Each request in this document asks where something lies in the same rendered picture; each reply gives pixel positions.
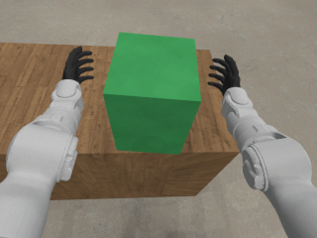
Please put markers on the right robot forearm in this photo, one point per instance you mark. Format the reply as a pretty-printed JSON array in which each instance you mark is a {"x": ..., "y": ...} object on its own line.
[{"x": 244, "y": 123}]

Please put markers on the left robot upper arm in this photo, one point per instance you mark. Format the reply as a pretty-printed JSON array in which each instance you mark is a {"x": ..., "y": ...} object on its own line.
[{"x": 41, "y": 157}]

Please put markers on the left robot forearm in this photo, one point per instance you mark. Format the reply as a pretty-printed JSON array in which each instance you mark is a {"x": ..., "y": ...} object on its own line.
[{"x": 63, "y": 114}]

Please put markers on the robot right hand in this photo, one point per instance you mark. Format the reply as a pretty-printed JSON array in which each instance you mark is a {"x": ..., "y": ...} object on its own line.
[{"x": 230, "y": 71}]

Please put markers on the carton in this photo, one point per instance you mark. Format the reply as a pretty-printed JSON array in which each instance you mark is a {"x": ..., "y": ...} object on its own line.
[{"x": 152, "y": 92}]

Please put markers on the right robot upper arm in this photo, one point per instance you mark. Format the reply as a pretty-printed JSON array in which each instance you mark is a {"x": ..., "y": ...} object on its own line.
[{"x": 280, "y": 169}]

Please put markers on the robot left hand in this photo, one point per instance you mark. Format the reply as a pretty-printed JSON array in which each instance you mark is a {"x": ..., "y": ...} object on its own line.
[{"x": 73, "y": 69}]

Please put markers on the pedestal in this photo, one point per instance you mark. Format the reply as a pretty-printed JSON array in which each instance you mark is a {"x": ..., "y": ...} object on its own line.
[{"x": 29, "y": 74}]

